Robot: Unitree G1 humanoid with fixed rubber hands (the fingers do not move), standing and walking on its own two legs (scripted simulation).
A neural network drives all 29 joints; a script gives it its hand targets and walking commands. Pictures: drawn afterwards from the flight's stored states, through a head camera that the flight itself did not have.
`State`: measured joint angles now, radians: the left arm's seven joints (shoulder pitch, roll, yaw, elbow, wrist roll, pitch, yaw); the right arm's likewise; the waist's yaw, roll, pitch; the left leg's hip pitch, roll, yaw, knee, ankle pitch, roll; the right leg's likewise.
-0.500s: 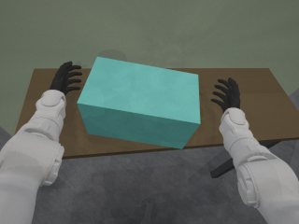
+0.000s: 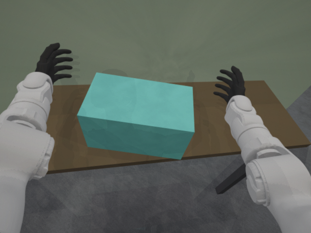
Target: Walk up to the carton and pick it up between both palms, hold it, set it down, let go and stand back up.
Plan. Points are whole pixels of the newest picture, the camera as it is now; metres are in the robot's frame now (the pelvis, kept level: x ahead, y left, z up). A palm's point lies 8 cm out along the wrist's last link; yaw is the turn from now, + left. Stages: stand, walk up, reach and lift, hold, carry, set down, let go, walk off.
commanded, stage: set down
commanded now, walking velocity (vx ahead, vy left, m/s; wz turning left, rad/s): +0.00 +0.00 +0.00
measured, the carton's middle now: (139, 117) +0.45 -0.01 +0.02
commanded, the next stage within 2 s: none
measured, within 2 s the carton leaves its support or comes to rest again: neither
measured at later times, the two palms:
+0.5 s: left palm (36, 83) +0.47 +0.23 +0.15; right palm (234, 103) +0.40 -0.24 +0.13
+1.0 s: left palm (25, 119) +0.40 +0.25 +0.10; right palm (230, 134) +0.33 -0.22 +0.09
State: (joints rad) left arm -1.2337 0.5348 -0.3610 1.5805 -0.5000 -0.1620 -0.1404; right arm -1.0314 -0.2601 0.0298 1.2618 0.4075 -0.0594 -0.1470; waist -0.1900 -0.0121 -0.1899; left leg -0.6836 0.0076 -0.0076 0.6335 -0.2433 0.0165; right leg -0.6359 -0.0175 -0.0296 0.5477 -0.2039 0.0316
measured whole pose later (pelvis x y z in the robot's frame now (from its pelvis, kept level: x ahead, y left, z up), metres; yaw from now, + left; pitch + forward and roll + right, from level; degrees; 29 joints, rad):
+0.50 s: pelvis +0.01 +0.00 +0.02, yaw +0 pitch +6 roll -2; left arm -0.97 0.55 -0.18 1.27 -0.38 -0.04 -0.18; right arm -0.79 -0.28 0.09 0.99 0.42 0.02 -0.18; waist -0.13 -0.02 -0.05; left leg -0.37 0.01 0.01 0.48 -0.22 0.02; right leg -0.31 -0.01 -0.02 0.37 -0.16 0.03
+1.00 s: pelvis +0.01 +0.01 +0.02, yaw -1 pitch -1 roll -2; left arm -0.56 0.54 -0.08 0.86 -0.35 0.01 -0.18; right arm -0.38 -0.22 0.03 0.60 0.36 0.05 -0.20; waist -0.07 -0.04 0.01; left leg -0.23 0.01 0.03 0.48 -0.24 0.03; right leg -0.18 -0.01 0.00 0.37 -0.17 0.03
